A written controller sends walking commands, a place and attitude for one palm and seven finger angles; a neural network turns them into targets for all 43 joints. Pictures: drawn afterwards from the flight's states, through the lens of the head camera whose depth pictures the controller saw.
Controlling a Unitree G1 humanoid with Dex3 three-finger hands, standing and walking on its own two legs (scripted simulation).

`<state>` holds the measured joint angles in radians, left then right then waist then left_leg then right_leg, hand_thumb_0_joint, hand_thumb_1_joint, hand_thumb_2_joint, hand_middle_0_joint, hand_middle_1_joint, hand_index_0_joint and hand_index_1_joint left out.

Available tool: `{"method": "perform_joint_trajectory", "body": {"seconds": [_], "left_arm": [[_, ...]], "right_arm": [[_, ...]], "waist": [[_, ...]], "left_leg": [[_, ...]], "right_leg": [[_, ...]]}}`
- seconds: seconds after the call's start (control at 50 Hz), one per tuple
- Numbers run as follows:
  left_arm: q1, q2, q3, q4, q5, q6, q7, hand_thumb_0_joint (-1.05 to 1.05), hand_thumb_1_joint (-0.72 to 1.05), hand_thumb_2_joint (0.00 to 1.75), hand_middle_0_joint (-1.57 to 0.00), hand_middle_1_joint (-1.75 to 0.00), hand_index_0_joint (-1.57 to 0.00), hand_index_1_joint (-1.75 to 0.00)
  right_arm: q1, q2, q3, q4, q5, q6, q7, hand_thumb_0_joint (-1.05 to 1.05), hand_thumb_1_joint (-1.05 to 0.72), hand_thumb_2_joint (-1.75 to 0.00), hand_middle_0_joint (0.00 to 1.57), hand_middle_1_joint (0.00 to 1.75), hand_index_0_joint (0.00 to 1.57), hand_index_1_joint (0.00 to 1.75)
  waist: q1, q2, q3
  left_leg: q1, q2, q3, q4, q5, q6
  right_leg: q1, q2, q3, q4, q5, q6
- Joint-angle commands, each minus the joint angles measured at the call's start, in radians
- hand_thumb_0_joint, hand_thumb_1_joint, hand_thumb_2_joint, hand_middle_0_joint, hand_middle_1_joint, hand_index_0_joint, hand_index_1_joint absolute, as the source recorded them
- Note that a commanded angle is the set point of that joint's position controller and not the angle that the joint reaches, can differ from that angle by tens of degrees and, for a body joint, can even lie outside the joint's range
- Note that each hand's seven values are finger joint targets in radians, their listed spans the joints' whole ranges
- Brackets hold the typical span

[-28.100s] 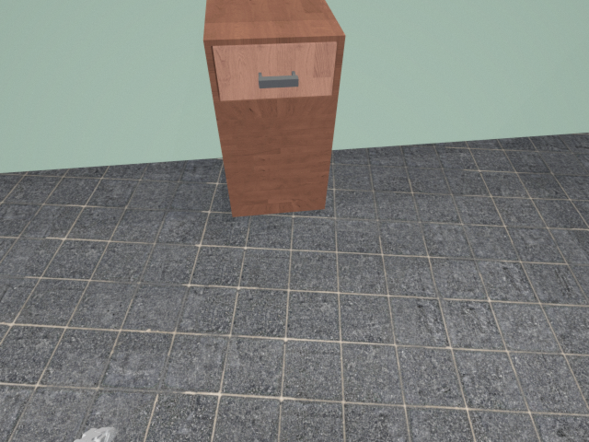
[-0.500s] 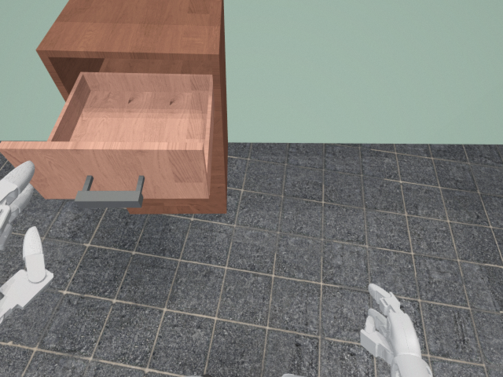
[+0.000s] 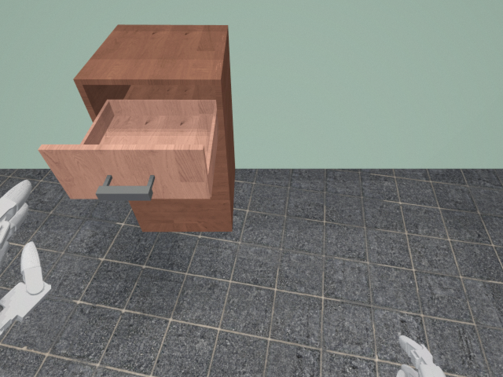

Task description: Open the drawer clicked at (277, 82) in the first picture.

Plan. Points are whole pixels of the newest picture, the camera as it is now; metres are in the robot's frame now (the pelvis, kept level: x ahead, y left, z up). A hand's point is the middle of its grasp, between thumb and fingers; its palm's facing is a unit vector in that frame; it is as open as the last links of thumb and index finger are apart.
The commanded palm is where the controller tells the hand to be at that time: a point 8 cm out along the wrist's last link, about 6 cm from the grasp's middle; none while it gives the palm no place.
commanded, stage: stop stepping back and stand still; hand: left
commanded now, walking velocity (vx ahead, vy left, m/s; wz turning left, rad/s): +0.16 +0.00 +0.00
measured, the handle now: (127, 186) +0.57 +0.32 -0.08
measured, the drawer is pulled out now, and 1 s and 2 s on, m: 0.30 0.30 0.30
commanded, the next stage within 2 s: let the arm hang, fingers relaxed in 0.16 s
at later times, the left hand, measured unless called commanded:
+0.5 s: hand out of the picture +0.10 +0.20 -0.15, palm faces +0.05 -0.97 -0.22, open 7.4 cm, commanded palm none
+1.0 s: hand out of the picture -0.02 +0.20 -0.17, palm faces +0.06 -0.97 -0.23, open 7.4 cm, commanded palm none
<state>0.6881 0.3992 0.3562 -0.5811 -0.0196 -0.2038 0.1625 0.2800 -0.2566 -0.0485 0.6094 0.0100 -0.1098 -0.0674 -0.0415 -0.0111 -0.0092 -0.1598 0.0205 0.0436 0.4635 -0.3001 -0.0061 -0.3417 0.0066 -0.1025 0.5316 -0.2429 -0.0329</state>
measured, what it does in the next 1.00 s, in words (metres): stands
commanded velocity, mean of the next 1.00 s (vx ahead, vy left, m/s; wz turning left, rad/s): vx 0.01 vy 0.00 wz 0.00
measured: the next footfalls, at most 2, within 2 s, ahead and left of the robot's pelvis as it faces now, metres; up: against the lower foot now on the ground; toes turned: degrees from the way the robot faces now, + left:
none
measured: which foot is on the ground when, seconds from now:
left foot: down 0.00-1.00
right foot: down 0.00-1.00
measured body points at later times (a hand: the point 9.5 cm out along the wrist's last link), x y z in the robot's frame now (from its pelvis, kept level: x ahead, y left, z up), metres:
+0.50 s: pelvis +0.00 +0.02 -0.01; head +0.01 +0.01 +0.44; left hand +0.10 +0.25 -0.13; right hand +0.11 -0.21 -0.14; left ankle -0.01 +0.13 -0.74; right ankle +0.04 -0.08 -0.74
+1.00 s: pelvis +0.00 +0.02 +0.01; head +0.02 +0.01 +0.46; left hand -0.02 +0.25 -0.15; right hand -0.02 -0.19 -0.16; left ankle -0.01 +0.13 -0.74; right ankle +0.04 -0.08 -0.74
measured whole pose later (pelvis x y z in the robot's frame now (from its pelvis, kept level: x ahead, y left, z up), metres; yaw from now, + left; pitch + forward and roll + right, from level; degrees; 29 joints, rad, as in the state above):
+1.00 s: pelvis +0.00 +0.02 +0.01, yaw +2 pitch -2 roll +0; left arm 0.29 0.15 0.01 1.13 0.01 0.02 0.03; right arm 0.33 -0.13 0.01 1.11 -0.01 0.01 -0.03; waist -0.01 0.03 0.06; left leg -0.15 -0.01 0.03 0.42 -0.24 0.02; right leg -0.21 0.03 0.02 0.41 -0.16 -0.02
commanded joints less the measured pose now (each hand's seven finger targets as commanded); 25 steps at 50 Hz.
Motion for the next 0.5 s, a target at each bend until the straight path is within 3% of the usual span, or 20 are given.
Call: {"method": "perform_joint_trajectory", "body": {"seconds": [0.0,0.04,0.06,0.08,0.12,0.14,0.16,0.2,0.22,0.24,0.26,0.28,0.3,0.32,0.34,0.38,0.4,0.44,0.48], "left_arm": [[-0.075,0.136,0.123,-0.131,0.000,-0.063,0.020,0.00,0.90,0.90,-0.20,-0.30,-0.20,-0.30],[-0.081,0.123,0.111,-0.094,0.002,-0.074,0.014,0.00,0.90,0.90,-0.20,-0.30,-0.20,-0.30],[-0.111,0.120,0.105,-0.101,0.005,-0.079,0.013,0.00,0.90,0.90,-0.20,-0.30,-0.20,-0.30],[-0.111,0.113,0.098,-0.095,0.003,-0.078,0.012,0.00,0.90,0.90,-0.20,-0.30,-0.20,-0.30],[-0.116,0.109,0.085,-0.131,0.008,-0.070,0.013,0.00,0.90,0.90,-0.20,-0.30,-0.20,-0.30],[-0.103,0.112,0.083,-0.145,0.010,-0.067,0.018,0.00,0.90,0.90,-0.20,-0.30,-0.20,-0.30],[-0.107,0.110,0.075,-0.173,0.009,-0.066,0.023,0.00,0.90,0.90,-0.20,-0.30,-0.20,-0.30],[-0.127,0.110,0.071,-0.248,0.006,-0.073,0.027,0.00,0.90,0.90,-0.20,-0.30,-0.20,-0.30],[-0.123,0.123,0.101,-0.233,0.008,-0.067,0.034,0.00,0.90,0.90,-0.20,-0.30,-0.20,-0.30],[-0.251,-0.073,-0.253,0.627,0.096,0.127,-0.116,0.00,0.90,0.90,-0.20,-0.30,-0.20,-0.30],[-0.229,-0.101,-0.234,0.661,0.067,0.194,-0.140,0.00,0.90,0.90,-0.20,-0.30,-0.20,-0.30],[-0.248,-0.143,-0.260,0.701,0.058,0.205,-0.142,0.00,0.90,0.90,-0.20,-0.30,-0.20,-0.30],[-0.253,-0.128,-0.261,0.749,0.060,0.203,-0.145,0.00,0.90,0.90,-0.20,-0.30,-0.20,-0.30],[-0.275,-0.100,-0.262,0.803,0.062,0.201,-0.147,0.00,0.90,0.90,-0.20,-0.30,-0.20,-0.30],[-0.315,-0.072,-0.264,0.864,0.059,0.206,-0.149,0.00,0.90,0.90,-0.20,-0.30,-0.20,-0.30],[-0.359,-0.057,-0.271,1.014,0.056,0.209,-0.142,0.00,0.90,0.90,-0.20,-0.30,-0.20,-0.30],[-0.381,-0.053,-0.278,1.082,0.053,0.210,-0.139,0.00,0.90,0.90,-0.20,-0.30,-0.20,-0.30],[-0.415,-0.054,-0.289,1.211,0.046,0.212,-0.140,0.00,0.90,0.90,-0.20,-0.30,-0.20,-0.30],[-0.405,-0.055,-0.297,1.320,0.042,0.211,-0.138,0.00,0.90,0.90,-0.20,-0.30,-0.20,-0.30]], "right_arm": [[-0.152,-0.086,-0.020,-0.151,0.005,-0.056,-0.010,0.00,-0.90,-0.90,0.20,0.30,0.20,0.30],[-0.122,-0.074,-0.025,-0.141,0.003,-0.044,0.001,0.00,-0.90,-0.90,0.20,0.30,0.20,0.30],[-0.112,-0.071,-0.025,-0.130,-0.001,-0.038,0.007,0.00,-0.90,-0.90,0.20,0.30,0.20,0.30],[-0.117,-0.069,-0.022,-0.126,-0.001,-0.029,0.012,0.00,-0.90,-0.90,0.20,0.30,0.20,0.30],[-0.120,-0.053,0.000,-0.132,-0.005,-0.029,0.012,0.00,-0.90,-0.90,0.20,0.30,0.20,0.30],[-0.121,-0.049,0.011,-0.132,-0.010,-0.030,0.008,0.00,-0.90,-0.90,0.20,0.30,0.20,0.30],[-0.125,-0.053,0.017,-0.135,-0.016,-0.034,0.003,0.00,-0.90,-0.90,0.20,0.30,0.20,0.30],[-0.145,-0.084,0.010,-0.157,-0.028,-0.038,-0.003,0.00,-0.90,-0.90,0.20,0.30,0.20,0.30],[-0.153,-0.069,0.013,-0.153,-0.016,-0.040,-0.001,0.00,-0.90,-0.90,0.20,0.30,0.20,0.30],[-0.151,-0.205,-0.043,0.109,-0.041,-0.051,0.092,0.00,-0.90,-0.90,0.20,0.30,0.20,0.30],[-0.079,-0.099,-0.021,0.089,-0.028,0.002,0.082,0.00,-0.90,-0.90,0.20,0.30,0.20,0.30],[-0.082,-0.058,-0.005,0.081,-0.034,0.012,0.072,0.00,-0.90,-0.90,0.20,0.30,0.20,0.30],[-0.069,-0.062,0.006,0.082,-0.034,0.018,0.066,0.00,-0.90,-0.90,0.20,0.30,0.20,0.30],[-0.055,-0.065,0.008,0.087,-0.029,0.024,0.064,0.00,-0.90,-0.90,0.20,0.30,0.20,0.30],[-0.045,-0.068,0.010,0.103,-0.022,0.034,0.066,0.00,-0.90,-0.90,0.20,0.30,0.20,0.30],[-0.060,-0.070,0.007,0.126,-0.028,0.070,0.063,0.00,-0.90,-0.90,0.20,0.30,0.20,0.30],[-0.056,-0.057,0.012,0.151,-0.029,0.086,0.061,0.00,-0.90,-0.90,0.20,0.30,0.20,0.30],[-0.049,-0.037,0.025,0.198,-0.030,0.094,0.059,0.00,-0.90,-0.90,0.20,0.30,0.20,0.30],[-0.051,-0.047,0.029,0.235,-0.027,0.092,0.053,0.00,-0.90,-0.90,0.20,0.30,0.20,0.30]], "waist": [[0.019,-0.039,0.080],[0.018,-0.148,0.027],[0.013,-0.183,0.012],[0.010,-0.166,0.006],[0.006,-0.138,-0.030],[0.007,-0.097,-0.029],[0.010,-0.034,-0.013],[0.020,0.141,0.007],[0.029,0.186,0.002],[-0.025,0.162,0.118],[0.002,0.119,0.032],[0.023,0.005,-0.009],[0.040,-0.088,-0.058],[0.039,-0.149,-0.086],[0.026,-0.129,-0.054],[0.034,-0.143,-0.023],[0.032,-0.133,0.003],[0.032,0.024,0.043],[0.048,0.091,0.036]], "left_leg": [[-0.319,0.037,-0.082,-0.019,-0.235,0.087],[-0.256,-0.039,-0.011,0.240,-0.195,0.058],[-0.224,-0.038,-0.020,0.312,-0.174,0.055],[-0.234,-0.020,-0.042,0.316,-0.164,0.056],[-0.099,-0.013,-0.020,0.133,-0.125,0.066],[-0.027,-0.023,0.002,0.033,-0.090,0.069],[-0.012,-0.012,-0.018,-0.056,-0.104,0.075],[-0.099,0.133,-0.236,-0.216,-0.203,0.122],[-0.194,0.205,-0.307,-0.267,-0.301,0.143],[-0.305,0.167,-0.296,-0.085,-0.012,0.124],[-0.247,0.149,-0.219,-0.055,0.126,0.120],[-0.223,0.143,-0.205,-0.007,0.272,0.107],[-0.199,0.109,-0.186,0.043,0.351,0.092],[-0.175,0.063,-0.151,0.074,0.361,0.066],[-0.155,0.032,-0.138,0.056,0.290,0.048],[-0.115,0.005,-0.098,0.079,0.256,0.038],[-0.105,0.004,-0.088,0.063,0.180,0.036],[-0.097,0.025,-0.119,-0.023,0.170,0.042],[-0.101,0.063,-0.148,-0.079,0.186,0.054]], "right_leg": [[0.155,-0.094,0.267,-0.196,-0.287,0.014],[0.084,-0.262,0.524,-0.397,-0.512,-0.041],[0.049,-0.303,0.548,-0.430,-0.516,-0.064],[0.065,-0.303,0.517,-0.406,-0.450,-0.073],[0.010,-0.265,0.382,-0.354,-0.376,-0.080],[-0.028,-0.221,0.316,-0.333,-0.388,-0.058],[-0.036,-0.172,0.266,-0.283,-0.383,-0.035],[0.020,-0.033,0.162,-0.059,-0.215,0.021],[0.094,-0.012,0.112,0.037,-0.137,0.043],[-0.076,-0.036,0.087,0.194,-0.021,0.030],[-0.033,-0.045,0.127,0.158,-0.089,0.023],[-0.012,-0.039,0.125,0.133,-0.043,0.023],[0.062,-0.051,0.130,0.068,0.113,0.018],[0.123,-0.079,0.167,0.022,0.269,0.003],[0.110,-0.103,0.194,-0.010,0.270,-0.008],[0.096,-0.120,0.248,-0.051,0.291,-0.042],[0.076,-0.129,0.264,-0.099,0.221,-0.044],[0.071,-0.092,0.256,-0.108,0.123,-0.028],[0.126,-0.058,0.225,-0.107,0.112,-0.014]]}}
